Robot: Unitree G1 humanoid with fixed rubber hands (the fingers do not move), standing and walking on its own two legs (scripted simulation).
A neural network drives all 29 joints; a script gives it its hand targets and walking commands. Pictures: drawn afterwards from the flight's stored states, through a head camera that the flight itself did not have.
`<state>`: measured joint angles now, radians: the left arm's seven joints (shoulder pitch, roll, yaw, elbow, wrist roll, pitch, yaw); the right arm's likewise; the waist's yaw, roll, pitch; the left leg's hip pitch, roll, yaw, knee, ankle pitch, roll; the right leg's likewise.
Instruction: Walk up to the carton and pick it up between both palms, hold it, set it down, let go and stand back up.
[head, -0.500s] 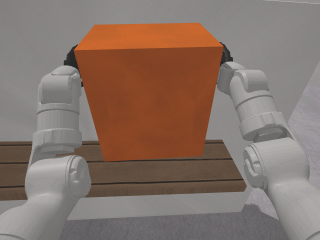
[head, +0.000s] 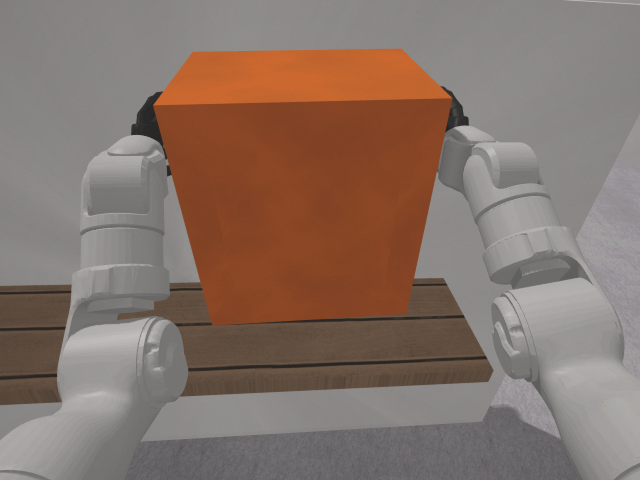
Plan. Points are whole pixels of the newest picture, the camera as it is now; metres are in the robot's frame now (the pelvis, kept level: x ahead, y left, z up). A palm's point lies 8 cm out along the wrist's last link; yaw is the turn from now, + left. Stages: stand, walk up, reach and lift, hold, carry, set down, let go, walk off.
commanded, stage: hold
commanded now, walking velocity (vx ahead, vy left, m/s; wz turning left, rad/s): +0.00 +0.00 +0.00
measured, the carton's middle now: (305, 189) +0.37 +0.00 +0.25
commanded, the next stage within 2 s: none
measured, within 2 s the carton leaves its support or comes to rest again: neither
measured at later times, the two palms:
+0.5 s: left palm (147, 151) +0.37 +0.17 +0.30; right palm (448, 143) +0.36 -0.17 +0.32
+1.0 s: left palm (157, 149) +0.37 +0.16 +0.31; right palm (456, 145) +0.36 -0.18 +0.32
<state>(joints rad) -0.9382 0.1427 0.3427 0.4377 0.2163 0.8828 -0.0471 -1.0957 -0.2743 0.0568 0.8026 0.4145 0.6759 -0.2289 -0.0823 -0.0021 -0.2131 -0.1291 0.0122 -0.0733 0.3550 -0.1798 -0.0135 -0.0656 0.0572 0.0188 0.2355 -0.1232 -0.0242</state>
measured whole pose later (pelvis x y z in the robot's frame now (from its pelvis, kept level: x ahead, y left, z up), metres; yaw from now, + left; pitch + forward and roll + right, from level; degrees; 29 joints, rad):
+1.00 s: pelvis +0.00 +0.00 +0.00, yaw +0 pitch -3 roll -1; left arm -0.99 0.15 0.36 0.51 0.22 0.86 -0.05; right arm -1.12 -0.28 0.06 0.83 0.41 0.69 -0.23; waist -0.08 0.01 -0.21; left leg -0.13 0.01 -0.08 0.35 -0.17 -0.02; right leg -0.07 0.06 0.03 0.24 -0.12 -0.03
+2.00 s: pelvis +0.00 +0.00 +0.00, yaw +1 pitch -2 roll -1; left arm -1.01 0.16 0.35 0.55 0.20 0.85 -0.05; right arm -1.14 -0.28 0.05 0.86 0.42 0.69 -0.24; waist -0.08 0.01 -0.22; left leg -0.15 0.01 -0.09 0.36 -0.17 -0.02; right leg -0.08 0.06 0.03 0.24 -0.12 -0.03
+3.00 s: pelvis +0.00 +0.00 +0.00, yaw +1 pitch -2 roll -1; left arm -1.01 0.16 0.34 0.56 0.20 0.85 -0.04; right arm -1.15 -0.29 0.05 0.87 0.42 0.69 -0.24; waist -0.08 0.01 -0.22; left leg -0.16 0.01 -0.09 0.36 -0.17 -0.01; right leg -0.09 0.06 0.04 0.24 -0.12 -0.02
